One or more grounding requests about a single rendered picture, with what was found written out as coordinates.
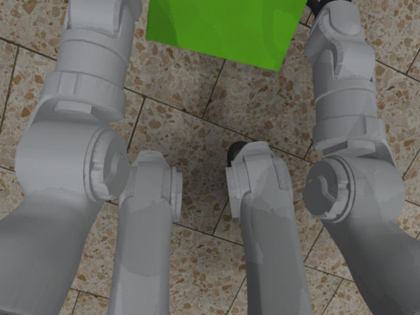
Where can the right robot hand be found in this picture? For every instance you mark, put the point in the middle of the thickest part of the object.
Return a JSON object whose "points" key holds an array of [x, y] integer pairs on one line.
{"points": [[316, 6]]}

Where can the robot right shin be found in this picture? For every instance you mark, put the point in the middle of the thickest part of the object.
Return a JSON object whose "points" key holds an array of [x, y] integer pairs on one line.
{"points": [[282, 172]]}

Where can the left robot forearm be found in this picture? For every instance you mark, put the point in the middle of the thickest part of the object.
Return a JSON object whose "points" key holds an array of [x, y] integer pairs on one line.
{"points": [[94, 54]]}

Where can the right robot forearm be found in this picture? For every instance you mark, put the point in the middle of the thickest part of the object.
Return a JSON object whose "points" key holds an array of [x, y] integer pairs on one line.
{"points": [[343, 77]]}

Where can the robot left upper arm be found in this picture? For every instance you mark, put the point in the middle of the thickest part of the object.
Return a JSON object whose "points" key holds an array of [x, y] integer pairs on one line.
{"points": [[67, 171]]}

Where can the carton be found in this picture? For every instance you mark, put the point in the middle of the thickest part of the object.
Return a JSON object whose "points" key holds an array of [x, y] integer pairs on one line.
{"points": [[254, 32]]}

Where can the robot right foot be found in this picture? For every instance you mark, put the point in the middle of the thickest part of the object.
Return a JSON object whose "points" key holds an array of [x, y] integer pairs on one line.
{"points": [[233, 151]]}

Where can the robot right upper arm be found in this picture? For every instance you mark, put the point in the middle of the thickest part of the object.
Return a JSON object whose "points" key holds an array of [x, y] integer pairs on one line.
{"points": [[359, 200]]}

